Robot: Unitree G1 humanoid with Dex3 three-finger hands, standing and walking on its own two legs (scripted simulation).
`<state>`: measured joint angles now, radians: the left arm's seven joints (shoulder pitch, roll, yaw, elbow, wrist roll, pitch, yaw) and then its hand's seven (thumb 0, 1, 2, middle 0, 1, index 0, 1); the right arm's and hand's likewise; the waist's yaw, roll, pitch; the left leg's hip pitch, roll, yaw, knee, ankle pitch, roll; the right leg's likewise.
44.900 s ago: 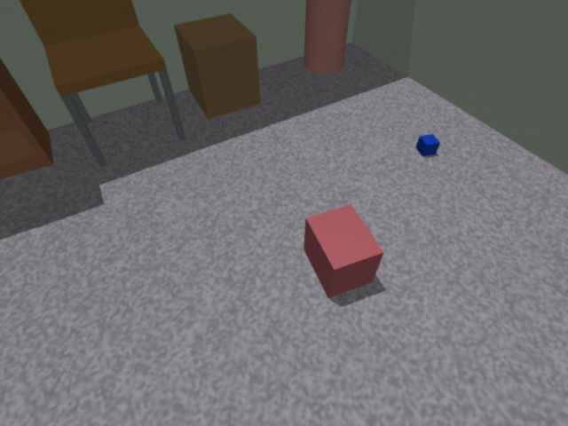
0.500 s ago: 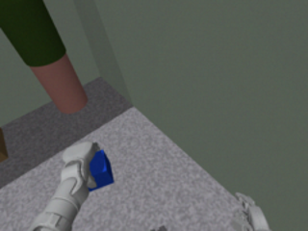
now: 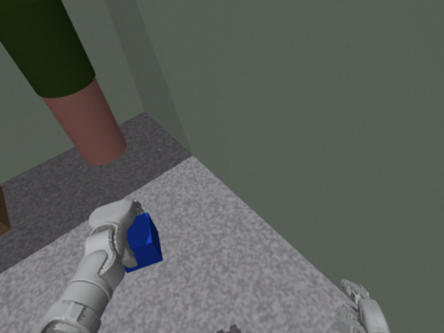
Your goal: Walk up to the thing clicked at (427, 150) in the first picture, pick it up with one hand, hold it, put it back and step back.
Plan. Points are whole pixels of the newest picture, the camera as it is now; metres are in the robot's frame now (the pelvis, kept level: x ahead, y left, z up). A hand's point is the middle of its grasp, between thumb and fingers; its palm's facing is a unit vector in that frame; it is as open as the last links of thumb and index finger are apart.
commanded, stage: hold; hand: left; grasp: from above
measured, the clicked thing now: (137, 242) +0.31 +0.22 -0.06
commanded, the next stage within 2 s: crouch in 0.16 s
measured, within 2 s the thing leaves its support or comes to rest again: neither
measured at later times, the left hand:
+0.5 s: hand (126, 246) +0.29 +0.23 -0.04, palm faces -0.43 -0.15 -0.89, open 10.6 cm
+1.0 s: hand (156, 263) +0.35 +0.24 -0.28, palm faces -0.37 -0.07 -0.93, open 10.6 cm
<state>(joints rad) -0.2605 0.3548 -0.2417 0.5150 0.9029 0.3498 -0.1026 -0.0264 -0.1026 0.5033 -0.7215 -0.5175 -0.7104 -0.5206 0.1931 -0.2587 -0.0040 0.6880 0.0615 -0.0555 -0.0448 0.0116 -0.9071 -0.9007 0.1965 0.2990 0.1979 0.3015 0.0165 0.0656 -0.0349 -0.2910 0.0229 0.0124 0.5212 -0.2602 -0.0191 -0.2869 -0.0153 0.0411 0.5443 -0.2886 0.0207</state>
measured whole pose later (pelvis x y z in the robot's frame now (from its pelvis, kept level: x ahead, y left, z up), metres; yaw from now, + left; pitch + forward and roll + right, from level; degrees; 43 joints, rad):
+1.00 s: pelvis -0.06 +0.01 -0.17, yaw +0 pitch +29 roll -2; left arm -0.72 0.38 -0.04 1.27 1.02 0.15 0.43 -0.03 -0.07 0.48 -0.68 -0.55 -0.68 -0.54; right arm 0.25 -0.26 -0.06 0.77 -0.03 -0.05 0.01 0.01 -0.89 -0.89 0.20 0.30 0.20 0.30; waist -0.13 0.04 -0.19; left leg -1.44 0.03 -0.03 1.48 -0.55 -0.01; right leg -1.40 0.01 0.03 1.46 -0.56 0.04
